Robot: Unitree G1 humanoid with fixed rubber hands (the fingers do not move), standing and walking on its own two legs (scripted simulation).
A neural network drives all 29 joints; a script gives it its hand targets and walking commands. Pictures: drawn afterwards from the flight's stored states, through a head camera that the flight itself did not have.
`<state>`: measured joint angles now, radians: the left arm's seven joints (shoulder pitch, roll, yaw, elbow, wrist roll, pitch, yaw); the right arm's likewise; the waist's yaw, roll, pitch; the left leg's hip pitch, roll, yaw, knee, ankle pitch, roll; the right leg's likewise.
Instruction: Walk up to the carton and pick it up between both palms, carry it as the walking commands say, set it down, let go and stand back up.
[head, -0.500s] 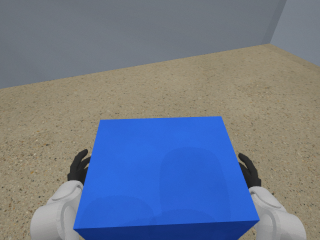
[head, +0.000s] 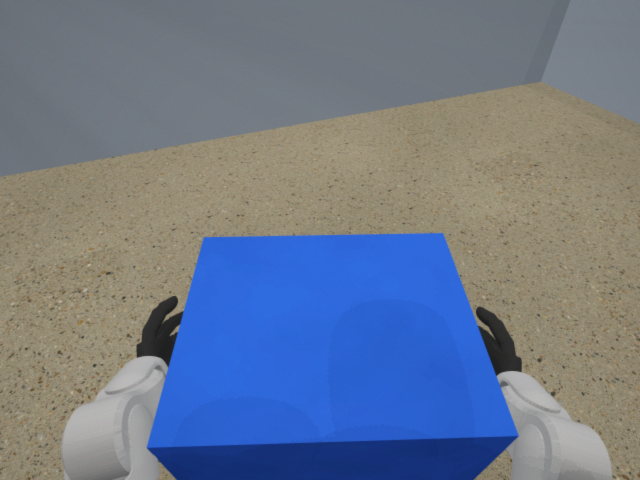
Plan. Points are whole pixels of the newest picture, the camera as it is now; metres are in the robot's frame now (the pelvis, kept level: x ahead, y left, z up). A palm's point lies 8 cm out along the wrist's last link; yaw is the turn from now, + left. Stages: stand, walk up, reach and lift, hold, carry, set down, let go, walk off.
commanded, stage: carry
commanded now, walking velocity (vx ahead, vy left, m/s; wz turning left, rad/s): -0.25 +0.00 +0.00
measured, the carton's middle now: (326, 386) +0.23 +0.00 +0.04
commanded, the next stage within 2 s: none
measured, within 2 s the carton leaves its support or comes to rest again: neither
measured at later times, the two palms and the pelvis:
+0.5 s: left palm out of the picture +0.11 +0.15 +0.08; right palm out of the picture +0.09 -0.21 +0.07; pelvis -0.13 -0.02 +0.01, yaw -1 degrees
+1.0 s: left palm out of the picture +0.02 +0.16 +0.09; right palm out of the picture +0.00 -0.20 +0.09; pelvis -0.22 -0.01 +0.02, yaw -1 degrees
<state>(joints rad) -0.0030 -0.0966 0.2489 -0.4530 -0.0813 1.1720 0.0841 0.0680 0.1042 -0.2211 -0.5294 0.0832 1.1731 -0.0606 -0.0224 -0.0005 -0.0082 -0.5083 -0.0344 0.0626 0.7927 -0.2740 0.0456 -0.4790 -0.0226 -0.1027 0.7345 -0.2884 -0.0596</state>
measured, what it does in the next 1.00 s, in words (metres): walks backwards: left foot, then right foot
